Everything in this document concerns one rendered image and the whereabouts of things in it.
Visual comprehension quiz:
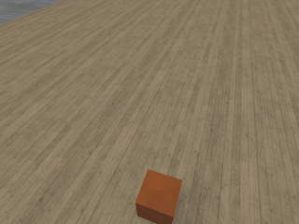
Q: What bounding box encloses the carton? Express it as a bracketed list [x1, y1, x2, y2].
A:
[135, 169, 182, 224]

